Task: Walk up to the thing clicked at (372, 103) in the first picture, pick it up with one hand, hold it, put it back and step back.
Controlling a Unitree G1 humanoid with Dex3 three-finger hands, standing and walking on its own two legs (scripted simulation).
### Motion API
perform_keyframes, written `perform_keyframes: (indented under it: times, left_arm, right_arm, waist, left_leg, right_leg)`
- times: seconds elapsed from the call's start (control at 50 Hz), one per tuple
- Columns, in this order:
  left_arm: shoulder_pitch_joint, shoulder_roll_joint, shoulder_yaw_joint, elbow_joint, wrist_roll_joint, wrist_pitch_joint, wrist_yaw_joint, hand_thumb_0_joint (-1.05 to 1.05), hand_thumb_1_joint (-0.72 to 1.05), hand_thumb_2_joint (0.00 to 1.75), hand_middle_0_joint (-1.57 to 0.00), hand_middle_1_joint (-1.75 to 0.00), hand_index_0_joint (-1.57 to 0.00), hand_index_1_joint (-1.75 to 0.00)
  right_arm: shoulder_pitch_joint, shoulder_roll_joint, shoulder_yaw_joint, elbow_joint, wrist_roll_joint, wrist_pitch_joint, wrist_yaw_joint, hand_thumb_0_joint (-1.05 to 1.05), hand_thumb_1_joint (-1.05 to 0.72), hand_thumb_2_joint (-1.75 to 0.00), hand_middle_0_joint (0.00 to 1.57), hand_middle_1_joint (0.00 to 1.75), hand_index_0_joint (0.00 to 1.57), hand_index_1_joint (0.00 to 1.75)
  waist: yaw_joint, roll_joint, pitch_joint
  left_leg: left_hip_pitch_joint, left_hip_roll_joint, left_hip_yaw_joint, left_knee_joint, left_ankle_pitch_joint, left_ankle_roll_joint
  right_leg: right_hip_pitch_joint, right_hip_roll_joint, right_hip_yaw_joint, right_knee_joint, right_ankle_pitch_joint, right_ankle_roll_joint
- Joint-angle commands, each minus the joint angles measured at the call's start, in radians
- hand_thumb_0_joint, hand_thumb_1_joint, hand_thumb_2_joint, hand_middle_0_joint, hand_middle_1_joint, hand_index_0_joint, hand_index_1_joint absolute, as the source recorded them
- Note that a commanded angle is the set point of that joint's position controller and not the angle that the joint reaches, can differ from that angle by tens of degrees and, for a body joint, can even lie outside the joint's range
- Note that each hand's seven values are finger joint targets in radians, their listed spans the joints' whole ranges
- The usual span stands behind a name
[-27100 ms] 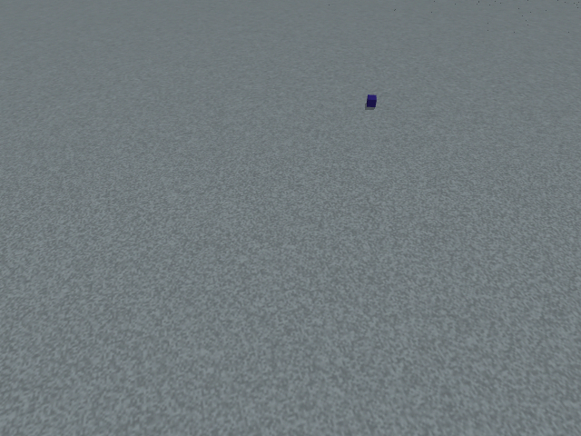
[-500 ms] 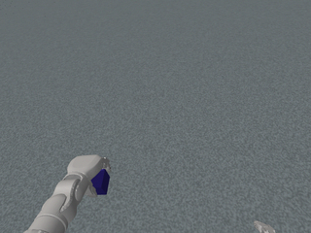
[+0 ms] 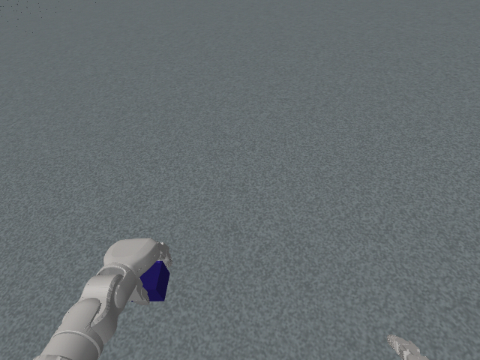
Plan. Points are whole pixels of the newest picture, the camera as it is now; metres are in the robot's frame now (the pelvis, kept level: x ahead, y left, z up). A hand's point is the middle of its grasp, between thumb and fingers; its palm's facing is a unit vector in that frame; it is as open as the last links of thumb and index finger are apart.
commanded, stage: hold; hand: left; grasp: from above
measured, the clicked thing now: (146, 281) +0.31 +0.22 -0.06
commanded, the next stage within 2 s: crouch in 0.32 s
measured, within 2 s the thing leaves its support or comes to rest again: neither
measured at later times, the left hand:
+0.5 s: hand (143, 277) +0.30 +0.22 -0.03, palm faces -0.45 -0.04 -0.89, open 8.4 cm
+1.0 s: hand (167, 290) +0.35 +0.23 -0.21, palm faces -0.41 +0.07 -0.91, open 8.4 cm
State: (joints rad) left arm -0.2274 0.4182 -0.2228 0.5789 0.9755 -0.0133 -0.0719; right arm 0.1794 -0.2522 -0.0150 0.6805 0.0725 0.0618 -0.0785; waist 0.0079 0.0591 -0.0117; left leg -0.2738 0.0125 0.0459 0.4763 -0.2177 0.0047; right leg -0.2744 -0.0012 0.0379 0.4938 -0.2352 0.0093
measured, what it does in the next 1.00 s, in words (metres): lowers itself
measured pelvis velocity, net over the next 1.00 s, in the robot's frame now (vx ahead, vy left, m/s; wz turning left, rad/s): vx -0.03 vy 0.00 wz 0.02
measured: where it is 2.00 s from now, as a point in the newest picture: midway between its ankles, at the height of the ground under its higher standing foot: outside the picture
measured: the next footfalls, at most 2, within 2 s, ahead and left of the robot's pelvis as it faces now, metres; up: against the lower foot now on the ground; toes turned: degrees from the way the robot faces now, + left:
none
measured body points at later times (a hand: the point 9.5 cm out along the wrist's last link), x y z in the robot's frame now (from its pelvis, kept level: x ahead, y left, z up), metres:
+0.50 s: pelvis +0.01 +0.00 +0.00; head +0.02 -0.02 +0.45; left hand +0.32 +0.22 +0.02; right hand +0.15 -0.25 -0.12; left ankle +0.02 +0.12 -0.74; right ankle +0.02 -0.13 -0.74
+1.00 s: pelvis -0.03 +0.00 -0.11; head +0.08 +0.02 +0.32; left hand +0.37 +0.22 -0.16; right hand +0.05 -0.29 -0.23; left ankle +0.02 +0.12 -0.74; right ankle +0.02 -0.12 -0.74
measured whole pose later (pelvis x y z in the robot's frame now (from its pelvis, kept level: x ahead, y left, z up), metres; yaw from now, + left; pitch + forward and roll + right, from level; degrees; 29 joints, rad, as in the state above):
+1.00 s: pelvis -0.03 +0.00 -0.11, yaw +1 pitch +22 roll -2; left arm -0.63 0.40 -0.17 1.15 1.17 -0.07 0.32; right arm 0.22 -0.28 -0.07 0.70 -0.01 0.04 -0.02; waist -0.10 0.02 -0.15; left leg -1.15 0.03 0.00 1.24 -0.48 0.01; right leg -1.11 0.01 0.00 1.21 -0.49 0.02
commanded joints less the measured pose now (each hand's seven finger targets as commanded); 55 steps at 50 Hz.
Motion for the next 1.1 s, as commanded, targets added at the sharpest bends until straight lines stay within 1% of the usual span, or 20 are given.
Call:
perform_keyframes:
  times: [0.0, 0.1, 0.14, 0.18, 0.32, 0.38, 0.4, 0.42, 0.46, 0.5, 0.6, 0.66, 0.72, 0.78, 0.84, 0.88, 0.9, 0.96, 1.02, 1.08]
  left_arm:
    - [-0.384, 0.22, 0.122, -0.212, -0.002, -0.008, 0.047, 0.0, 0.79, 0.39, -1.07, -0.49, -1.12, -0.44]
    - [-0.359, 0.213, 0.132, -0.173, 0.011, 0.002, 0.067, 0.0, 0.79, 0.37, -1.05, -0.5, -1.11, -0.43]
    - [-0.353, 0.185, 0.101, -0.163, 0.013, 0.007, 0.06, 0.0, 0.79, 0.37, -1.04, -0.52, -1.11, -0.46]
    - [-0.342, 0.205, 0.114, -0.147, 0.017, 0.01, 0.056, 0.0, 0.79, 0.37, -1.05, -0.5, -1.11, -0.44]
    - [-0.338, 0.171, 0.084, -0.148, -0.002, 0.001, 0.041, 0.0, 0.83, 0.37, -1.09, -0.49, -1.15, -0.43]
    - [-0.329, 0.217, 0.132, -0.175, 0.005, -0.004, 0.053, 0.0, 0.82, 0.38, -1.08, -0.49, -1.14, -0.43]
    - [-0.339, 0.198, 0.116, -0.174, 0.006, -0.004, 0.054, 0.0, 0.86, 0.3, -1.09, -0.52, -1.17, -0.43]
    - [-0.358, 0.19, 0.105, -0.177, 0.011, -0.005, 0.058, 0.0, 0.78, 0.34, -1.01, -0.45, -1.09, -0.39]
    - [-0.347, 0.202, 0.122, -0.145, 0.022, -0.006, 0.073, 0.0, 0.76, 0.37, -1.06, -0.43, -1.1, -0.39]
    - [-0.335, 0.18, 0.114, -0.117, 0.018, -0.012, 0.088, 0.0, 0.76, 0.4, -1.07, -0.43, -1.11, -0.4]
    - [-0.321, 0.139, 0.091, 0.024, 0.052, -0.04, 0.149, 0.0, 0.79, 0.41, -1.1, -0.42, -1.14, -0.39]
    - [-0.417, 0.151, 0.091, 0.103, 0.086, -0.07, 0.205, 0.0, 0.82, 0.4, -1.12, -0.43, -1.16, -0.39]
    - [-0.516, 0.155, 0.096, 0.161, 0.126, -0.084, 0.279, 0.0, 0.83, 0.4, -1.12, -0.45, -1.16, -0.41]
    - [-0.596, 0.113, 0.079, 0.258, 0.166, -0.083, 0.357, 0.0, 0.83, 0.48, -1.14, -0.48, -1.17, -0.45]
    - [-0.683, 0.147, 0.099, 0.333, 0.19, -0.076, 0.412, 0.0, 0.83, 0.45, -1.13, -0.49, -1.17, -0.45]
    - [-0.748, 0.16, 0.103, 0.354, 0.198, -0.063, 0.43, 0.0, 0.83, 0.46, -1.13, -0.48, -1.17, -0.45]
    - [-0.744, 0.14, 0.097, 0.409, 0.197, -0.053, 0.435, 0.0, 0.82, 0.46, -1.13, -0.48, -1.17, -0.44]
    - [-0.802, 0.189, 0.127, 0.462, 0.191, -0.036, 0.454, 0.0, 0.84, 0.48, -1.15, -0.49, -1.18, -0.45]
    - [-0.854, 0.189, 0.137, 0.469, 0.179, -0.018, 0.456, 0.0, 0.85, 0.53, -1.17, -0.48, -1.19, -0.45]
    - [-0.896, 0.256, 0.172, 0.483, 0.185, -0.006, 0.455, 0.0, 0.84, 0.47, -1.16, -0.45, -1.19, -0.42]
  right_arm:
    - [-0.092, -0.124, -0.04, -0.133, 0.002, -0.038, -0.008, 0.0, -0.9, -0.9, 0.2, 0.3, 0.2, 0.3]
    - [-0.088, -0.124, -0.045, -0.127, 0.001, -0.035, -0.006, 0.0, -0.89, -0.9, 0.2, 0.3, 0.2, 0.3]
    - [-0.088, -0.126, -0.047, -0.127, 0.002, -0.034, -0.004, 0.0, -0.9, -0.9, 0.2, 0.3, 0.2, 0.3]
    - [-0.085, -0.126, -0.048, -0.127, 0.003, -0.032, -0.004, 0.0, -0.89, -0.9, 0.2, 0.3, 0.2, 0.3]
    - [-0.082, -0.125, -0.048, -0.145, 0.006, -0.029, -0.002, 0.0, -0.89, -0.9, 0.2, 0.3, 0.2, 0.3]
    - [-0.085, -0.127, -0.05, -0.145, 0.004, -0.025, -0.003, 0.0, -0.89, -0.9, 0.2, 0.3, 0.2, 0.3]
    - [-0.082, -0.126, -0.05, -0.145, 0.004, -0.024, -0.003, 0.0, -0.91, -0.91, 0.2, 0.3, 0.2, 0.3]
    - [-0.084, -0.125, -0.05, -0.142, 0.004, -0.024, -0.004, 0.0, -0.87, -0.89, 0.2, 0.3, 0.2, 0.3]
    - [-0.067, -0.13, -0.052, -0.132, 0.004, -0.023, -0.006, 0.0, -0.88, -0.9, 0.2, 0.3, 0.2, 0.3]
    - [-0.065, -0.128, -0.052, -0.132, 0.003, -0.021, -0.004, 0.0, -0.88, -0.9, 0.2, 0.3, 0.2, 0.3]
    - [-0.047, -0.126, -0.056, -0.117, -0.007, -0.012, 0.006, 0.0, -0.88, -0.9, 0.2, 0.3, 0.2, 0.3]
    - [-0.02, -0.134, -0.061, -0.093, -0.022, -0.009, 0.015, 0.0, -0.89, -0.9, 0.2, 0.3, 0.2, 0.3]
    - [0.017, -0.145, -0.077, -0.073, -0.04, -0.012, 0.025, 0.0, -0.89, -0.9, 0.2, 0.3, 0.2, 0.3]
    - [0.062, -0.147, -0.09, -0.074, -0.055, -0.021, 0.044, 0.0, -0.89, -0.9, 0.2, 0.3, 0.2, 0.3]
    - [0.099, -0.162, -0.099, -0.07, -0.065, -0.028, 0.053, 0.0, -0.9, -0.9, 0.2, 0.3, 0.2, 0.3]
    - [0.125, -0.173, -0.105, -0.057, -0.069, -0.034, 0.055, 0.0, -0.9, -0.9, 0.2, 0.3, 0.2, 0.3]
    - [0.126, -0.17, -0.103, -0.053, -0.073, -0.038, 0.055, 0.0, -0.89, -0.9, 0.2, 0.3, 0.2, 0.3]
    - [0.149, -0.177, -0.106, -0.033, -0.084, -0.053, 0.052, 0.0, -0.89, -0.9, 0.2, 0.3, 0.2, 0.3]
    - [0.164, -0.178, -0.108, -0.029, -0.094, -0.067, 0.049, 0.0, -0.89, -0.89, 0.2, 0.3, 0.2, 0.3]
    - [0.17, -0.184, -0.108, -0.025, -0.1, -0.073, 0.043, 0.0, -0.89, -0.9, 0.2, 0.3, 0.2, 0.3]
  waist:
    - [-0.003, -0.032, -0.26]
    - [0.002, -0.019, -0.256]
    - [-0.001, -0.043, -0.246]
    - [0.006, -0.036, -0.239]
    - [-0.004, -0.057, -0.234]
    - [0.016, -0.022, -0.258]
    - [0.003, -0.03, -0.255]
    - [0.002, -0.032, -0.255]
    - [-0.004, -0.049, -0.245]
    - [-0.006, -0.067, -0.22]
    - [-0.028, -0.114, -0.169]
    - [-0.052, -0.09, -0.195]
    - [-0.069, -0.045, -0.302]
    - [-0.093, -0.051, -0.377]
    - [-0.108, -0.016, -0.459]
    - [-0.112, 0.036, -0.538]
    - [-0.125, 0.036, -0.531]
    - [-0.119, 0.041, -0.614]
    - [-0.141, 0.056, -0.693]
    - [-0.139, 0.07, -0.734]
  left_leg:
    - [0.159, -0.027, -0.008, -0.049, 0.168, 0.017]
    - [0.158, -0.025, -0.008, -0.058, 0.179, 0.012]
    - [0.152, -0.02, -0.013, -0.06, 0.192, 0.011]
    - [0.146, -0.021, -0.012, -0.061, 0.199, 0.013]
    - [0.15, -0.025, -0.006, -0.062, 0.18, 0.017]
    - [0.157, -0.024, -0.008, -0.064, 0.2, 0.012]
    - [0.158, -0.024, -0.006, -0.063, 0.2, 0.014]
    - [0.165, -0.022, -0.01, -0.062, 0.209, 0.012]
    - [0.154, -0.022, -0.008, -0.056, 0.208, 0.016]
    - [0.137, -0.022, -0.011, -0.054, 0.197, 0.014]
    - [0.052, -0.033, -0.009, -0.002, 0.129, 0.017]
    - [-0.04, -0.031, -0.013, 0.098, 0.104, 0.01]
    - [-0.137, -0.032, -0.01, 0.253, 0.097, -0.001]
    - [-0.31, -0.029, -0.015, 0.418, 0.05, 0.0]
    - [-0.437, -0.022, -0.025, 0.537, -0.006, 0.002]
    - [-0.455, -0.014, -0.04, 0.598, -0.009, 0.001]
    - [-0.499, -0.012, -0.05, 0.626, -0.02, 0.002]
    - [-0.618, -0.01, -0.059, 0.724, -0.05, 0.009]
    - [-0.719, -0.009, -0.074, 0.806, -0.086, 0.009]
    - [-0.797, -0.007, -0.083, 0.862, -0.15, 0.007]
  right_leg:
    - [0.042, 0.031, -0.011, -0.079, 0.153, -0.017]
    - [0.043, 0.034, -0.018, -0.077, 0.157, -0.024]
    - [0.042, 0.039, -0.024, -0.074, 0.164, -0.025]
    - [0.049, 0.035, -0.024, -0.077, 0.175, -0.024]
    - [0.048, 0.031, -0.017, -0.092, 0.164, -0.02]
    - [0.064, 0.033, -0.021, -0.085, 0.17, -0.026]
    - [0.059, 0.032, -0.019, -0.083, 0.176, -0.025]
    - [0.057, 0.034, -0.022, -0.081, 0.183, -0.025]
    - [0.047, 0.035, -0.021, -0.079, 0.187, -0.024]
    - [0.029, 0.036, -0.024, -0.076, 0.174, -0.024]
    - [-0.042, 0.024, -0.021, -0.048, 0.12, -0.019]
    - [-0.149, 0.027, -0.026, 0.049, 0.099, -0.023]
    - [-0.278, 0.028, -0.025, 0.186, 0.097, -0.026]
    - [-0.434, 0.03, -0.024, 0.331, 0.059, -0.027]
    - [-0.578, 0.033, -0.038, 0.453, 0.003, -0.032]
    - [-0.678, 0.037, -0.048, 0.532, -0.01, -0.039]
    - [-0.73, 0.04, -0.055, 0.567, -0.025, -0.04]
    - [-0.807, 0.04, -0.063, 0.667, -0.048, -0.044]
    - [-0.881, 0.041, -0.071, 0.767, -0.074, -0.047]
    - [-0.957, 0.038, -0.078, 0.839, -0.133, -0.053]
